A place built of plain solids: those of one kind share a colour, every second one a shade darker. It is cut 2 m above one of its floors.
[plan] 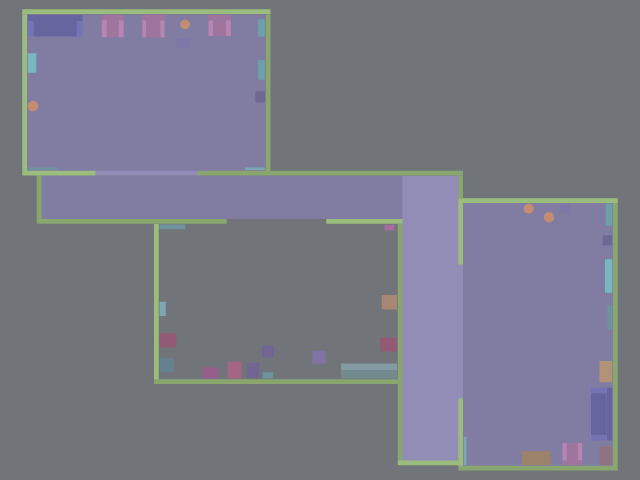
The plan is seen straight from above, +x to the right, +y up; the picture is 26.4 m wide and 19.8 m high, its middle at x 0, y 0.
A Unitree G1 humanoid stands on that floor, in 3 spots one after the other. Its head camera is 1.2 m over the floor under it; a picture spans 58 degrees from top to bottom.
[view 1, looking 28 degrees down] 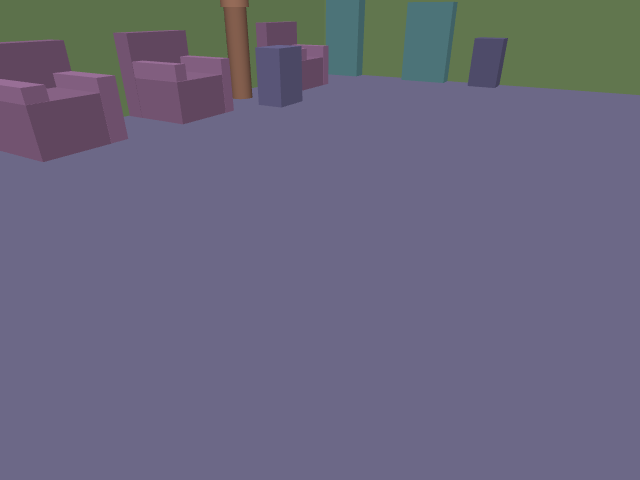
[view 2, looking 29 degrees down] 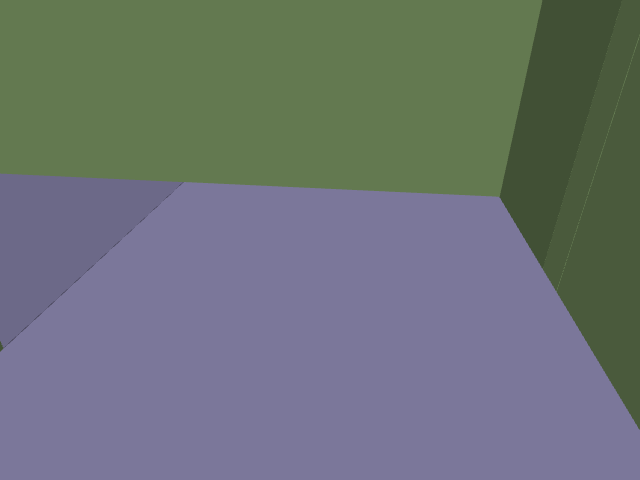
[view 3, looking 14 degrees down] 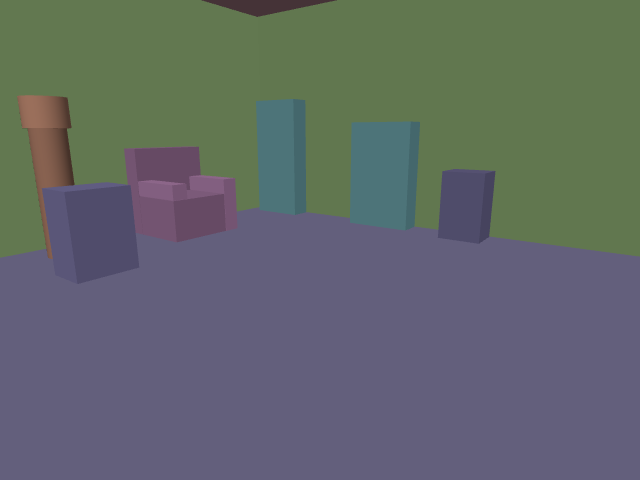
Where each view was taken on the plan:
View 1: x -11.00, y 4.36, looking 30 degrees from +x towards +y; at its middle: floor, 2.56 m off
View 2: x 4.80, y -0.26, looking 97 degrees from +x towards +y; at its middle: floor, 2.48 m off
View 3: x -7.46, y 4.36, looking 36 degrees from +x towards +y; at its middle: floor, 4.96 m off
